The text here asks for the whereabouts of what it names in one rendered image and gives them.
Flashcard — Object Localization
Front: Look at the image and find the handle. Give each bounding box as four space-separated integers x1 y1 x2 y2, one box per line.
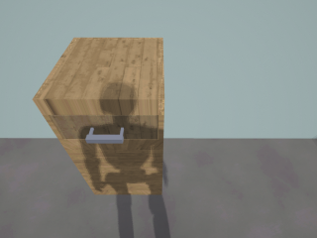
85 127 124 144

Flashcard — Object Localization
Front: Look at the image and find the cabinet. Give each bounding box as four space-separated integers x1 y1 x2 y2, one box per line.
33 38 164 195

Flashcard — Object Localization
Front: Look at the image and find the drawer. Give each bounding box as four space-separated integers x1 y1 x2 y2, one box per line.
50 115 158 140

